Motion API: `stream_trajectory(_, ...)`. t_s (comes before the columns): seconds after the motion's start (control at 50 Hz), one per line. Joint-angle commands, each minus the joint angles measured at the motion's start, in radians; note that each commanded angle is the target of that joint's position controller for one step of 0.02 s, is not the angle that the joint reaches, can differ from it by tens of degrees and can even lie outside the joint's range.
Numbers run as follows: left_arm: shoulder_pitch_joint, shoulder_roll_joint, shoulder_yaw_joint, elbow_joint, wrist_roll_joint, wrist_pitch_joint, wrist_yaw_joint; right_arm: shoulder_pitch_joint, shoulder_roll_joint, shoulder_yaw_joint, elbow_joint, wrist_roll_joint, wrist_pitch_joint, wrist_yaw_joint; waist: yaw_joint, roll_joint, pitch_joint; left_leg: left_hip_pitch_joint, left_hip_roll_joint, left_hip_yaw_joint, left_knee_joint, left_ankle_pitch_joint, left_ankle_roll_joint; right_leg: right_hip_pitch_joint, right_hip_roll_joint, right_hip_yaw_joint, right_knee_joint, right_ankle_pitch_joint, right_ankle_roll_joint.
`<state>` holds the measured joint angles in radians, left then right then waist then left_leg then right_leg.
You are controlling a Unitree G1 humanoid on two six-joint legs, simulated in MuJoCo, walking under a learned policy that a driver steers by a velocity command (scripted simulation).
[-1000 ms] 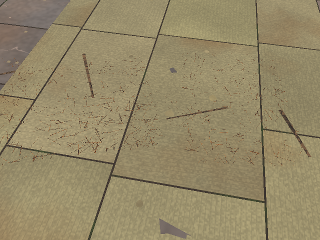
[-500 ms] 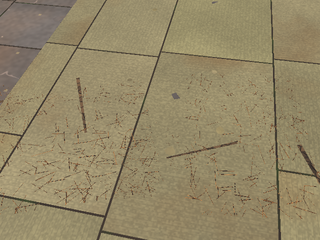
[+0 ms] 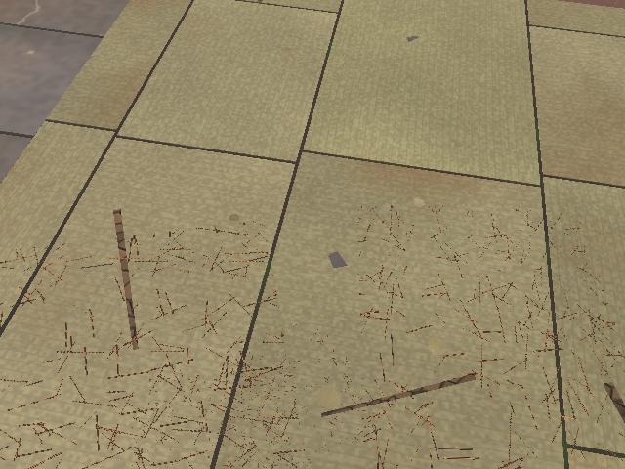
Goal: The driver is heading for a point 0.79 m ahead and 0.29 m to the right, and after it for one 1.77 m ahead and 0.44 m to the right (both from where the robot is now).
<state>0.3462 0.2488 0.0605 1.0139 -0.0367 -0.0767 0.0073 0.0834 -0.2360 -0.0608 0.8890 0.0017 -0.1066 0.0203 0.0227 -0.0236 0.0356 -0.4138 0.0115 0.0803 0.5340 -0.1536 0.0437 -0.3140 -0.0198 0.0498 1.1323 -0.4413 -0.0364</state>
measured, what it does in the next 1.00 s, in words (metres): walks ahead, turning right: right foot, then left foot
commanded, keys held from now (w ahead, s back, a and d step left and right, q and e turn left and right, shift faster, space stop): w+e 0.84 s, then e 0.10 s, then no key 0.06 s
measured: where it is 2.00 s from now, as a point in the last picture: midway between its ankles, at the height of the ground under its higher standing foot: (413, 397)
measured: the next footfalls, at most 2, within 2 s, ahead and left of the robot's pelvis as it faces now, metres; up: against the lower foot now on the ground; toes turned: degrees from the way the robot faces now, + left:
right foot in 0.44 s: +0.39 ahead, -0.17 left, +0.00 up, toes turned -18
left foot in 0.92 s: +0.73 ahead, -0.11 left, +0.00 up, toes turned -28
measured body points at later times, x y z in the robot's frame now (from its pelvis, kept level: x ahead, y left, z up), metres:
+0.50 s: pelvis +0.27 -0.07 -0.02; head +0.31 -0.08 +0.43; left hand +0.51 +0.14 -0.12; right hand +0.23 -0.35 -0.15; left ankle +0.12 +0.11 -0.66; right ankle +0.35 -0.16 -0.73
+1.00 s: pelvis +0.55 -0.12 -0.01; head +0.59 -0.14 +0.44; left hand +0.76 +0.10 -0.13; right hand +0.61 -0.45 -0.09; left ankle +0.70 -0.08 -0.73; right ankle +0.37 -0.16 -0.66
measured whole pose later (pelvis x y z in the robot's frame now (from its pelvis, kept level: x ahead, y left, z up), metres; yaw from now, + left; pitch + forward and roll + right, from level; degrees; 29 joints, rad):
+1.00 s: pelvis +0.55 -0.12 -0.01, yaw -34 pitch +3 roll +1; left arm 0.33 0.29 0.08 0.77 -0.02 -0.02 0.03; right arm 0.02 -0.26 -0.06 0.76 -0.02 -0.12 0.02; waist 0.06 -0.02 0.03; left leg -0.47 -0.02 0.01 0.53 -0.12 0.02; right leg -0.30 0.10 0.19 1.05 -0.58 -0.01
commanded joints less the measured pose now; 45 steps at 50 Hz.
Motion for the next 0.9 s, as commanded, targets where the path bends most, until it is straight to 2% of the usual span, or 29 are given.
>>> stream_trajectory(0.02,-0.038,0.097,0.036,-0.079,-0.001,-0.007,0.013,0.091,-0.08,-0.017,0.002,-0.012,-0.011,-0.005,-0.046,0.129,-0.078,0.31,0.279,-0.306,-0.337,-0.054,0.125,-0.328,-0.124,0.051,0.08,0.127,-0.019)
stream_trajectory(0.06,-0.003,0.043,0.033,-0.073,-0.002,0.022,0.011,0.08,-0.075,-0.019,0.016,-0.019,-0.015,-0.005,-0.014,0.135,-0.05,0.224,0.256,-0.203,-0.385,0.005,0.123,-0.27,-0.138,0.047,0.046,0.169,-0.02)
stream_trajectory(0.12,-0.063,0.046,0.041,-0.11,0.006,0.042,0.012,0.102,-0.113,-0.031,0.033,-0.023,-0.019,-0.021,-0.006,0.097,-0.009,0.223,0.256,-0.097,-0.417,0.106,0.134,-0.353,-0.141,0.06,-0.034,0.288,-0.007)
stream_trajectory(0.18,-0.136,0.042,0.041,-0.14,0.015,0.035,-0.003,0.125,-0.131,-0.035,0.041,-0.024,-0.014,-0.037,-0.018,0.08,0.009,0.265,0.241,-0.007,-0.423,0.168,0.122,-0.389,-0.127,0.047,-0.198,0.44,0.004)
stream_trajectory(0.24,-0.247,0.025,0.028,-0.18,0.019,0.031,-0.024,0.16,-0.152,-0.04,0.044,-0.014,-0.006,-0.049,-0.055,0.06,0.04,0.302,0.241,0.065,-0.433,0.184,0.109,-0.372,-0.112,-0.025,-0.35,0.519,0.002)
stream_trajectory(0.3,-0.341,0.018,0.018,-0.229,0.018,0.032,-0.044,0.224,-0.167,-0.047,0.06,-0.003,0.013,-0.053,-0.088,0.045,0.073,0.424,0.273,0.101,-0.396,0.235,0.107,-0.419,-0.101,-0.064,-0.438,0.481,-0.015)
stream_trajectory(0.34,-0.37,0.025,0.017,-0.261,0.016,0.034,-0.057,0.24,-0.18,-0.053,0.063,0.006,0.029,-0.052,-0.086,0.056,0.076,0.498,0.295,0.122,-0.342,0.339,0.097,-0.421,-0.082,-0.096,-0.471,0.401,-0.035)
stream_trajectory(0.38,-0.343,0.056,0.03,-0.28,0.014,0.037,-0.067,0.214,-0.209,-0.062,0.049,0.015,0.042,-0.054,-0.047,0.091,0.032,0.53,0.299,0.153,-0.231,0.654,0.077,-0.318,-0.027,-0.153,-0.482,0.301,-0.069)
stream_trajectory(0.4,-0.288,0.083,0.043,-0.277,0.012,0.039,-0.068,0.2,-0.225,-0.066,0.042,0.019,0.049,-0.056,-0.008,0.113,-0.011,0.534,0.296,0.163,-0.131,0.82,0.066,-0.228,0.013,-0.181,-0.476,0.248,-0.09)
stream_trajectory(0.42,-0.17,0.124,0.066,-0.255,0.007,0.039,-0.066,0.18,-0.235,-0.067,0.034,0.022,0.057,-0.057,0.062,0.116,-0.074,0.506,0.276,0.177,0.036,0.904,0.047,-0.072,0.057,-0.199,-0.51,0.246,-0.119)
stream_trajectory(0.44,-0.005,0.191,0.102,-0.213,0.005,0.041,-0.052,0.17,-0.228,-0.062,0.025,0.021,0.057,-0.057,0.145,0.081,-0.162,0.373,0.233,0.191,0.279,0.783,0.006,0.198,0.083,-0.16,-0.585,0.309,-0.16)
stream_trajectory(0.46,0.078,0.298,0.129,-0.191,0.007,0.049,-0.029,0.195,-0.134,-0.036,-0.012,-0.013,0.044,-0.053,0.117,-0.126,-0.231,0.024,0.134,0.186,0.631,0.148,-0.048,0.491,-0.135,0.216,-0.614,0.288,-0.251)
stream_trajectory(0.48,0.049,0.328,0.121,-0.225,0.016,0.032,-0.036,0.227,-0.063,-0.007,-0.059,-0.004,0.0,-0.038,0.042,-0.221,-0.373,-0.272,-0.063,-0.048,0.884,-0.452,-0.077,0.701,-0.322,0.782,-0.799,0.146,-0.431)
stream_trajectory(0.5,0.062,0.237,0.093,-0.225,0.024,0.02,-0.041,0.098,-0.141,-0.024,-0.085,0.038,-0.037,-0.023,0.099,-0.093,-0.33,-0.393,-0.009,-0.172,0.911,-0.397,-0.049,0.697,-0.305,0.718,-0.859,0.16,-0.369)
stream_trajectory(0.52,0.022,0.189,0.08,-0.224,0.022,0.01,-0.039,0.059,-0.146,-0.024,-0.096,0.051,-0.054,-0.017,0.08,-0.065,-0.215,-0.424,0.036,-0.161,0.849,-0.307,-0.021,0.583,-0.269,0.555,-0.849,0.225,-0.326)
stream_trajectory(0.54,-0.058,0.158,0.07,-0.242,0.019,0.004,-0.039,0.063,-0.141,-0.026,-0.078,0.031,-0.059,-0.025,0.028,0.022,-0.147,-0.362,0.083,-0.162,0.754,-0.235,-0.018,0.426,-0.221,0.436,-0.849,0.312,-0.287)
stream_trajectory(0.56,-0.118,0.122,0.059,-0.26,0.021,0.002,-0.036,0.073,-0.16,-0.039,-0.069,0.01,-0.049,-0.031,-0.007,0.02,-0.112,-0.286,0.11,-0.162,0.672,-0.195,-0.026,0.305,-0.186,0.353,-0.862,0.403,-0.265)
stream_trajectory(0.58,-0.142,0.111,0.052,-0.274,0.029,0.001,-0.03,0.09,-0.163,-0.044,-0.067,0.005,-0.033,-0.03,-0.033,0.008,-0.104,-0.224,0.124,-0.166,0.636,-0.169,-0.035,0.229,-0.169,0.323,-0.884,0.445,-0.261)
stream_trajectory(0.62,-0.126,0.139,0.056,-0.276,0.025,-0.003,-0.018,0.084,-0.139,-0.043,-0.08,-0.007,-0.009,-0.031,-0.047,0.011,-0.088,-0.193,0.119,-0.148,0.544,-0.138,-0.068,0.152,-0.151,0.28,-0.907,0.522,-0.267)
stream_trajectory(0.66,-0.092,0.172,0.064,-0.273,0.022,-0.004,-0.003,0.014,-0.118,-0.036,-0.108,-0.016,0.001,-0.036,-0.032,0.006,-0.06,-0.212,0.101,-0.131,0.413,-0.042,-0.097,0.112,-0.128,0.236,-0.92,0.548,-0.258)
stream_trajectory(0.74,-0.042,0.174,0.065,-0.267,0.017,0.007,0.01,-0.129,-0.087,-0.018,-0.152,-0.008,-0.005,-0.024,0.025,-0.048,-0.028,-0.142,0.034,-0.118,0.098,0.211,-0.103,0.058,-0.064,0.182,-0.906,0.426,-0.195)
stream_trajectory(0.78,-0.012,0.176,0.066,-0.257,0.015,0.01,0.008,-0.177,-0.095,-0.016,-0.173,0.003,-0.01,-0.016,0.047,-0.065,-0.022,-0.103,0.011,-0.118,0.027,0.26,-0.098,0.061,-0.076,0.211,-0.894,0.374,-0.181)
stream_trajectory(0.84,0.015,0.164,0.064,-0.248,0.01,0.018,0.013,-0.189,-0.134,-0.024,-0.192,0.009,-0.023,-0.003,0.045,-0.077,-0.028,-0.09,0.003,-0.151,-0.044,0.208,-0.078,0.152,-0.112,0.293,-0.811,0.338,-0.169)
stream_trajectory(0.88,0.0,0.17,0.067,-0.258,0.016,0.032,0.022,-0.144,-0.163,-0.035,-0.189,0.0,-0.035,-0.001,0.014,-0.109,-0.037,-0.04,-0.016,-0.143,-0.078,0.126,-0.052,0.201,-0.109,0.333,-0.708,0.471,-0.141)
stream_trajectory(0.9,-0.021,0.159,0.064,-0.272,0.017,0.038,0.025,-0.071,-0.176,-0.043,-0.17,-0.008,-0.042,-0.003,-0.027,-0.116,-0.071,0.056,-0.026,-0.121,-0.123,0.156,-0.029,0.205,-0.072,0.326,-0.623,0.554,-0.112)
